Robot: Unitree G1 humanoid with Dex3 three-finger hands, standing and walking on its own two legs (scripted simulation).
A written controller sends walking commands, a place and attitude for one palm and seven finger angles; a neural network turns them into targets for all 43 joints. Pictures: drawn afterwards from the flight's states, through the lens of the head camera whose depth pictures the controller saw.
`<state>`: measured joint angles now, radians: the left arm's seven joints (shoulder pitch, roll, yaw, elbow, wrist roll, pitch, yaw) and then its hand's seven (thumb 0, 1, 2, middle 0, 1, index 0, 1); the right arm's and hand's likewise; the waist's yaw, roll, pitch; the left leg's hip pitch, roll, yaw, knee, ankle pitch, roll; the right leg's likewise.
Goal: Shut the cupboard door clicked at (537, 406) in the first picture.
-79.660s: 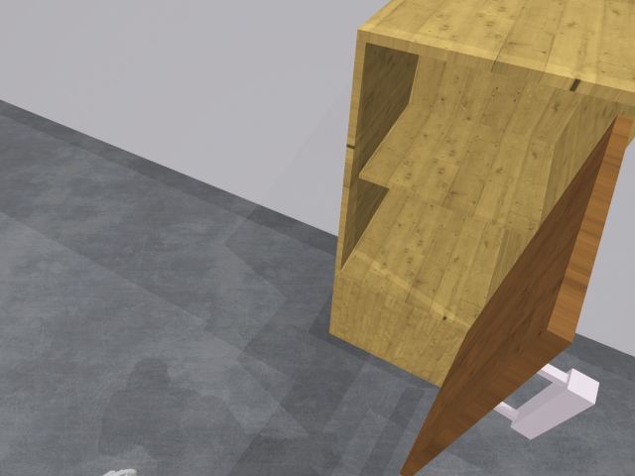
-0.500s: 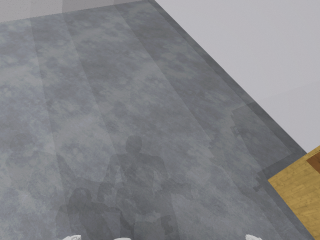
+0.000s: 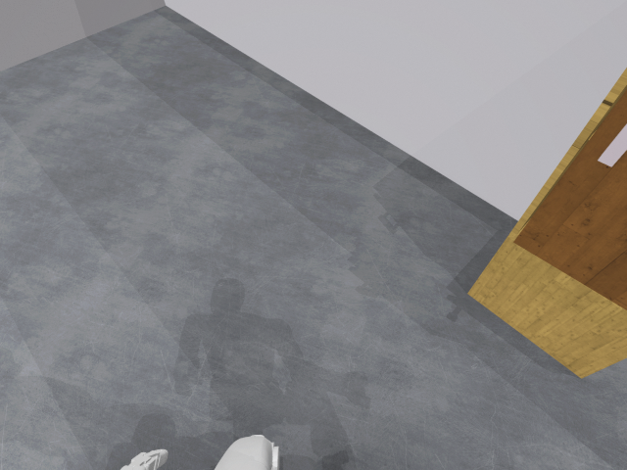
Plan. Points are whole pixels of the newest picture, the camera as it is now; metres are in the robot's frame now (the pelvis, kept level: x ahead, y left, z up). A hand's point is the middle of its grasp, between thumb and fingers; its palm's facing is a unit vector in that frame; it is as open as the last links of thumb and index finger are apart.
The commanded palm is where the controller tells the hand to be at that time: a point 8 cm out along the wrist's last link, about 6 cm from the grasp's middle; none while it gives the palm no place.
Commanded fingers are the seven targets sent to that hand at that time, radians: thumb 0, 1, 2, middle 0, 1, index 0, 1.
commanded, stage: turn to face it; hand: left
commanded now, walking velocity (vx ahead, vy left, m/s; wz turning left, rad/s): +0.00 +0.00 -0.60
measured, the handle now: out of the picture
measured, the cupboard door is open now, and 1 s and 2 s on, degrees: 2 2 2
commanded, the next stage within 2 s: take the last steps up to it in 1.06 s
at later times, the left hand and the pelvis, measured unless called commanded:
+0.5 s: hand (196, 411) +0.21 +0.20 -0.15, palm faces -0.30 -0.93 -0.21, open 7.4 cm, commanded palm none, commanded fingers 0.00 0.90 0.90 -0.20 -0.30 -0.20 -0.30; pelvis +0.03 +0.03 +0.01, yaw -18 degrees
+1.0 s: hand (234, 388) +0.25 +0.15 -0.18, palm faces -0.50 -0.84 -0.18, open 7.4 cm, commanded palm none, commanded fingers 0.00 0.90 0.90 -0.20 -0.30 -0.20 -0.30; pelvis +0.07 +0.02 +0.00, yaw -32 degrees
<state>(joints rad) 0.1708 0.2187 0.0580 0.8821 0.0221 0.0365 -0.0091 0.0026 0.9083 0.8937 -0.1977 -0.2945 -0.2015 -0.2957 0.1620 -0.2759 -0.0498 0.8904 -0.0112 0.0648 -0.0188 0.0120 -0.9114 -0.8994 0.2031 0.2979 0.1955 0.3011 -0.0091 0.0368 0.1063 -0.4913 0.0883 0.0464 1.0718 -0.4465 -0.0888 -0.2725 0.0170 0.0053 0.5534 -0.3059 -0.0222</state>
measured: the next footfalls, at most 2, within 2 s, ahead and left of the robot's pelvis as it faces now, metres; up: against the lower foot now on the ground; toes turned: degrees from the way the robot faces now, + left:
left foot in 0.18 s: +0.08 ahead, +0.14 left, +0.00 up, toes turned -3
right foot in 0.58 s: +0.01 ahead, -0.12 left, +0.00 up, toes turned -26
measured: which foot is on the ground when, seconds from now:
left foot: up 0.00-0.16, down 0.18-0.58, up 0.60-0.86, down 0.88-1.00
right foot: down 0.00-0.18, up 0.20-0.56, down 0.58-0.90, up 0.92-1.00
